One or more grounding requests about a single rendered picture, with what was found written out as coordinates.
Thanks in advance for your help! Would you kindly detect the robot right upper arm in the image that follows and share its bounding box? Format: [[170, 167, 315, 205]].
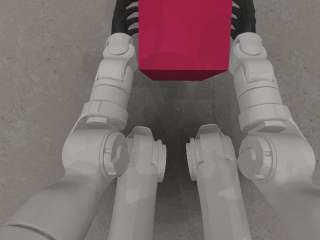
[[237, 131, 320, 240]]

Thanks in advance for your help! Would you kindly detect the right robot shin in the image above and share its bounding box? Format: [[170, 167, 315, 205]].
[[195, 124, 238, 171]]

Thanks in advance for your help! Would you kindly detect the robot right forearm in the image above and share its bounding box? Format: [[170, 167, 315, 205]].
[[228, 32, 316, 162]]

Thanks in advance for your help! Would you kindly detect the robot left upper arm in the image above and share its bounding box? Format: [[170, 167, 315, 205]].
[[0, 128, 130, 240]]

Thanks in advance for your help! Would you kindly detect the robot left hand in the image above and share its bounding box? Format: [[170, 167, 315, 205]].
[[111, 0, 139, 36]]

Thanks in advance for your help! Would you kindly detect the right robot thigh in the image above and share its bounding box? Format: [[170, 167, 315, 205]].
[[186, 132, 252, 240]]

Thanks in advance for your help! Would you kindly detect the robot right hand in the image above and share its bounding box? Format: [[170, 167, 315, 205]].
[[230, 0, 256, 41]]

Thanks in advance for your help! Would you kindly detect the robot left forearm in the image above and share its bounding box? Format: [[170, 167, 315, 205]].
[[62, 32, 138, 164]]

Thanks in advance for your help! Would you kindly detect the carton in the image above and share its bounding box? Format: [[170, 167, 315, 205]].
[[138, 0, 233, 81]]

